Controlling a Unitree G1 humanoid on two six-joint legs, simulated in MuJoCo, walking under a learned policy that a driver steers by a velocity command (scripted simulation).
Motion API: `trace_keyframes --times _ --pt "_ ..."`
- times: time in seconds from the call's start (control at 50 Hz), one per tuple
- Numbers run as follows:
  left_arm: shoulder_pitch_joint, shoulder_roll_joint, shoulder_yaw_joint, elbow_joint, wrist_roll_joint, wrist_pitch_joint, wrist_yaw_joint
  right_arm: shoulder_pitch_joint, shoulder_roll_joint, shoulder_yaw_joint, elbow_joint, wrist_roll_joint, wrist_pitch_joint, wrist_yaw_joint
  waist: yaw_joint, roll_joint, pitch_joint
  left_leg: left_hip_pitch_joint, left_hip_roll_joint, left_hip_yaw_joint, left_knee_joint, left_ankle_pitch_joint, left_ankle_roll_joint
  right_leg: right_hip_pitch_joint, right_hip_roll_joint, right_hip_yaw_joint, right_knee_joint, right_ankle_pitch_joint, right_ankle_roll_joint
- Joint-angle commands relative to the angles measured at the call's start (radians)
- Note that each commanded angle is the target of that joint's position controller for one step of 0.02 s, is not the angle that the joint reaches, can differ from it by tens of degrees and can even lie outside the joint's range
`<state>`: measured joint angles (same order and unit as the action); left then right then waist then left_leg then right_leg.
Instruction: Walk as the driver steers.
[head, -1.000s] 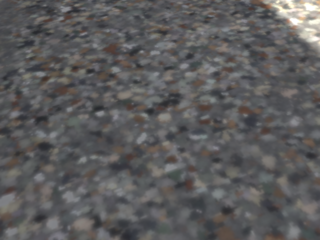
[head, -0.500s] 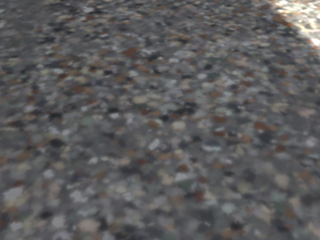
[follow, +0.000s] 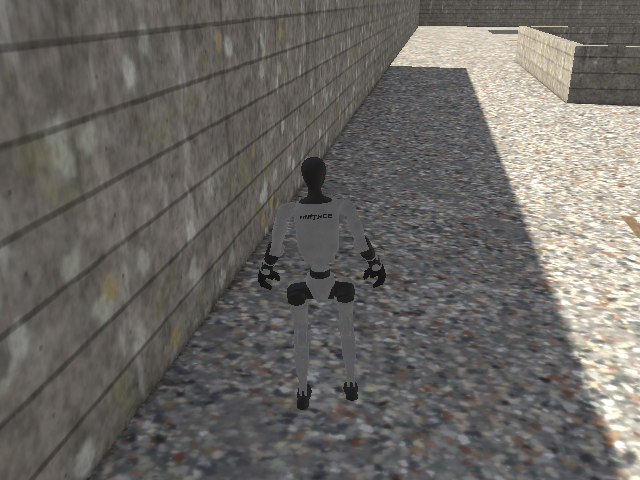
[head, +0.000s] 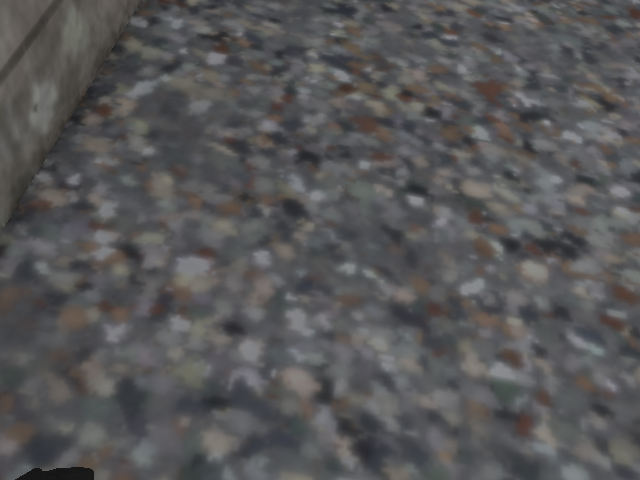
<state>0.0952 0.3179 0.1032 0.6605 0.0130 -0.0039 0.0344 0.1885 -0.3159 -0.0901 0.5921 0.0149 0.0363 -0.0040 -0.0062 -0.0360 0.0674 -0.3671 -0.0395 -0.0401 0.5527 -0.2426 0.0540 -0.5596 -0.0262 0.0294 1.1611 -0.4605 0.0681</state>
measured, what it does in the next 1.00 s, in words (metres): walks ahead, turning right: right foot, then left foot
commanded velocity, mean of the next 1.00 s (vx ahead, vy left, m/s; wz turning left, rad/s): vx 0.69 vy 0.00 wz -0.25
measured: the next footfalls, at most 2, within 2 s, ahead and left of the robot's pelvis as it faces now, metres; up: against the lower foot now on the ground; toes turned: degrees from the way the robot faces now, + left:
right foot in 0.38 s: +0.13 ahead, -0.14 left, +0.00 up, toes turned +8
left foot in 0.72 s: +0.41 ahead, +0.13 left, +0.00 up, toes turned -6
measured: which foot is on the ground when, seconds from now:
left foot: down 0.00-0.36, up 0.38-0.70, down 0.72-1.00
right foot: up 0.00-0.36, down 0.38-0.74, up 0.76-1.00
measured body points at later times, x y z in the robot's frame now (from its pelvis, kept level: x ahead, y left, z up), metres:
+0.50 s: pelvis +0.13 -0.03 +0.00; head +0.15 -0.05 +0.45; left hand +0.15 +0.26 -0.10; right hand +0.32 -0.27 -0.10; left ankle +0.10 +0.10 -0.67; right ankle +0.09 -0.14 -0.73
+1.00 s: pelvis +0.47 -0.01 +0.00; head +0.49 -0.01 +0.44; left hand +0.76 +0.18 -0.08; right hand +0.37 -0.29 -0.12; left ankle +0.37 +0.13 -0.73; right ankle +0.55 -0.14 -0.65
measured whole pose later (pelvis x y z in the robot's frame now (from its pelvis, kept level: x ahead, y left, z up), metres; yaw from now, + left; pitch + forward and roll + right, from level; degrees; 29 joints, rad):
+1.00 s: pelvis +0.47 -0.01 +0.00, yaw -18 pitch +2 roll +2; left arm 0.08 0.35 0.06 0.68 0.03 0.01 -0.09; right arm 0.46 -0.32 -0.06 0.81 -0.03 -0.09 -0.01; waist -0.06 -0.05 -0.01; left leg 0.06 -0.01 0.22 0.28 -0.37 -0.02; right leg -0.79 -0.07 -0.04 1.15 -0.11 -0.08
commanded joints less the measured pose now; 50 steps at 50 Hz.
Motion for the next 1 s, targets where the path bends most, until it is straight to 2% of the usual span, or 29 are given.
trace_keyframes --times 0.02,0.08,0.12,0.16,0.2,0.3,0.32,0.34,0.36,0.38,0.4,0.42,0.44,0.46,0.48,0.52,0.58,0.64,0.68,0.7,0.72,0.74,0.76,0.78,0.8,0.82,0.86,0.9,1.0 --pt "0.022 0.085 0.020 -0.050 0.006 -0.009 0.003 -0.082 -0.141 -0.031 -0.088 -0.009 -0.017 -0.030 0.029 0.129 -0.206 0.190 0.230 -0.262 -0.181 0.447 0.177 -0.054 0.005 0.032 -0.009 0.126 0.008" --pt "0.011 0.040 -0.003 -0.044 -0.005 -0.002 -0.002 -0.044 -0.144 -0.026 -0.062 -0.010 -0.016 -0.037 0.008 0.135 -0.207 0.195 0.209 -0.242 -0.169 0.433 0.170 -0.013 0.014 0.027 -0.148 0.161 0.023" --pt "0.008 0.044 -0.010 -0.044 -0.017 -0.007 -0.018 0.007 -0.142 -0.023 -0.044 0.004 -0.021 -0.031 -0.024 0.175 -0.212 0.193 0.199 -0.298 -0.251 -0.136 0.172 -0.001 0.008 0.013 -0.251 0.196 0.012" --pt "-0.030 0.065 -0.008 -0.063 -0.029 -0.025 -0.035 0.021 -0.153 -0.016 -0.031 -0.002 -0.038 -0.020 -0.043 0.228 -0.142 0.165 0.237 -0.395 -0.318 -0.363 0.181 -0.015 0.002 0.013 -0.343 0.192 -0.006" --pt "-0.049 0.071 -0.008 -0.070 -0.034 -0.052 -0.043 0.042 -0.157 -0.013 -0.016 -0.006 -0.056 -0.013 -0.055 0.213 -0.097 0.166 0.253 -0.418 -0.324 -0.377 0.180 -0.007 -0.003 0.011 -0.422 0.177 -0.028" --pt "-0.028 0.044 -0.022 -0.070 -0.046 -0.103 -0.057 0.061 -0.151 -0.002 -0.005 0.010 -0.080 0.004 -0.045 0.190 -0.035 0.107 0.246 -0.413 -0.307 -0.376 0.181 0.111 0.003 -0.031 -0.581 0.132 -0.081" --pt "0.044 0.031 -0.032 -0.034 0.044 -0.058 -0.071 0.066 -0.180 -0.012 0.010 -0.063 -0.063 0.028 -0.015 0.186 -0.069 0.064 0.170 -0.340 -0.295 -0.421 0.150 0.239 0.052 -0.105 -0.640 0.123 -0.089" --pt "0.106 0.031 -0.028 -0.017 0.047 -0.047 -0.067 0.034 -0.151 -0.009 0.004 -0.059 -0.059 0.034 0.032 0.139 -0.049 -0.039 0.132 -0.306 -0.234 -0.422 0.127 0.376 0.064 -0.119 -0.686 0.177 -0.097" --pt "0.228 0.057 -0.022 0.015 0.041 -0.053 -0.059 -0.005 -0.109 0.003 -0.011 -0.054 -0.063 0.031 0.097 0.065 -0.063 -0.184 0.089 -0.268 -0.109 -0.399 0.099 0.559 0.024 -0.058 -0.695 0.136 -0.110" --pt "0.408 0.139 -0.008 0.050 0.050 -0.065 -0.049 -0.085 -0.027 0.027 -0.052 -0.053 -0.076 0.027 0.183 -0.147 -0.089 -0.322 -0.006 -0.117 0.230 -0.302 0.050 0.678 -0.184 0.232 -0.850 -0.149 -0.155" --pt "0.435 0.257 0.020 0.062 0.042 -0.065 -0.054 -0.129 -0.013 0.037 -0.116 -0.054 -0.091 0.030 0.160 -0.235 -0.053 -0.604 -0.068 -0.012 0.424 -0.288 0.026 0.737 -0.364 0.705 -1.014 -0.388 -0.273" --pt "0.380 0.220 0.018 0.053 0.027 -0.061 -0.057 -0.136 -0.052 0.032 -0.117 -0.076 -0.096 0.031 0.125 -0.113 -0.024 -0.663 0.026 -0.057 0.525 -0.194 0.020 0.700 -0.387 0.799 -1.018 -0.433 -0.332" --pt "0.320 0.173 0.005 0.040 0.011 -0.062 -0.062 -0.138 -0.081 0.025 -0.103 -0.079 -0.101 0.038 0.091 -0.052 -0.010 -0.650 0.069 -0.046 0.551 -0.097 -0.002 0.666 -0.331 0.678 -0.982 -0.358 -0.316" --pt "0.308 0.143 -0.005 0.042 0.008 -0.066 -0.065 -0.112 -0.092 0.023 -0.082 -0.083 -0.105 0.045 0.074 -0.038 -0.029 -0.574 0.081 -0.039 0.534 -0.060 -0.024 0.617 -0.261 0.564 -0.974 -0.273 -0.294" --pt "0.303 0.129 -0.012 0.048 0.004 -0.069 -0.062 -0.095 -0.089 0.024 -0.073 -0.087 -0.103 0.055 0.059 -0.066 -0.030 -0.505 0.087 -0.024 0.499 -0.057 -0.044 0.558 -0.211 0.490 -0.996 -0.211 -0.283" --pt "0.315 0.109 -0.017 0.074 0.000 -0.073 -0.052 -0.106 -0.067 0.036 -0.071 -0.081 -0.091 0.068 0.053 -0.096 -0.002 -0.400 0.080 0.015 0.420 -0.012 -0.081 0.451 -0.139 0.390 -1.037 -0.075 -0.285" --pt "0.334 0.125 -0.005 0.097 0.003 -0.068 -0.047 -0.187 -0.032 0.059 -0.091 -0.060 -0.088 0.074 0.070 -0.095 0.018 -0.294 0.047 0.053 0.220 0.030 -0.107 0.401 -0.097 0.329 -1.033 0.081 -0.291" --pt "0.347 0.151 0.009 0.113 -0.001 -0.066 -0.048 -0.239 -0.040 0.063 -0.106 -0.047 -0.093 0.067 0.080 -0.118 0.007 -0.124 0.020 0.065 0.065 0.038 -0.098 0.368 -0.112 0.337 -1.011 0.181 -0.282" --pt "0.319 0.171 0.016 0.115 -0.006 -0.069 -0.050 -0.152 -0.072 0.050 -0.083 -0.039 -0.100 0.046 0.022 -0.115 -0.029 0.098 0.003 0.063 -0.003 0.047 -0.078 0.311 -0.125 0.339 -0.934 0.391 -0.255" --pt "0.290 0.181 0.019 0.110 -0.010 -0.074 -0.054 -0.009 -0.105 0.032 -0.036 -0.044 -0.105 0.027 -0.056 -0.066 -0.098 0.306 -0.013 0.068 -0.038 0.047 -0.061 0.258 -0.088 0.296 -0.771 0.576 -0.229" --pt "0.261 0.165 0.015 0.101 -0.016 -0.085 -0.063 0.177 -0.162 0.007 0.011 -0.060 -0.112 0.003 -0.157 0.011 -0.211 0.576 0.058 0.018 -0.019 0.002 -0.034 0.123 -0.010 0.230 -0.494 0.594 -0.200" --pt "0.263 0.053 -0.015 0.057 -0.028 -0.096 -0.059 0.375 -0.268 -0.023 0.028 -0.088 -0.113 -0.017 -0.229 0.238 -0.394 0.823 0.353 -0.332 -0.128 -0.502 0.007 -0.078 0.090 0.126 -0.120 0.216 -0.174" --pt "0.260 0.017 -0.032 0.008 -0.043 -0.087 -0.056 0.315 -0.297 -0.024 0.024 -0.085 -0.106 -0.018 -0.155 0.388 -0.396 0.731 0.495 -0.764 -0.349 -0.772 0.042 -0.218 0.113 0.087 0.073 -0.024 -0.181" --pt "0.236 0.050 -0.028 0.030 -0.023 -0.065 -0.053 0.184 -0.203 -0.004 0.008 -0.086 -0.101 -0.019 -0.099 0.251 -0.232 0.586 0.479 -0.692 -0.331 -0.709 0.057 -0.269 0.034 0.080 0.173 0.070 -0.188" --pt "0.194 0.064 -0.026 0.037 0.000 -0.053 -0.064 0.145 -0.126 0.014 0.009 -0.077 -0.102 -0.015 -0.086 0.137 -0.144 0.487 0.436 -0.522 -0.306 -0.545 0.057 -0.267 -0.011 0.058 0.156 0.132 -0.185" --pt "0.188 0.054 -0.027 0.046 0.007 -0.043 -0.078 0.136 -0.093 0.023 0.025 -0.075 -0.104 -0.012 -0.062 0.117 -0.092 0.409 0.391 -0.383 -0.331 -0.393 0.050 -0.239 -0.044 0.052 0.123 0.163 -0.174" --pt "0.155 0.028 -0.034 0.036 0.022 -0.015 -0.101 0.151 -0.063 0.033 0.067 -0.059 -0.120 -0.011 -0.032 0.171 -0.015 0.331 0.342 -0.209 -0.375 -0.220 0.033 -0.243 -0.083 0.043 0.100 0.189 -0.152" --pt "0.087 0.013 -0.042 0.008 0.021 0.003 -0.116 0.184 -0.038 0.038 0.106 -0.042 -0.138 -0.001 -0.023 0.154 0.021 0.334 0.327 -0.086 -0.396 -0.046 0.023 -0.300 -0.091 0.031 0.114 0.244 -0.148" --pt "-0.097 0.017 -0.068 -0.076 0.016 0.003 -0.141 0.171 -0.041 0.038 0.165 -0.046 -0.160 -0.002 0.014 0.092 0.091 0.284 0.254 0.226 -0.458 0.322 -0.010 -0.258 -0.068 -0.076 -0.119 0.426 -0.163"
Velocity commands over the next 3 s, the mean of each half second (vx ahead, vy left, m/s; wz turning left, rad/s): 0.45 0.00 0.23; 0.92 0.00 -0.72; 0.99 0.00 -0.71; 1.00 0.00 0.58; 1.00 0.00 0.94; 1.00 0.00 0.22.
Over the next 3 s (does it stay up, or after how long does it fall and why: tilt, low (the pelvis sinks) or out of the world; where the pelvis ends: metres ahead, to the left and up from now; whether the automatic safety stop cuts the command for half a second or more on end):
stays up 2.25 -0.54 -0.02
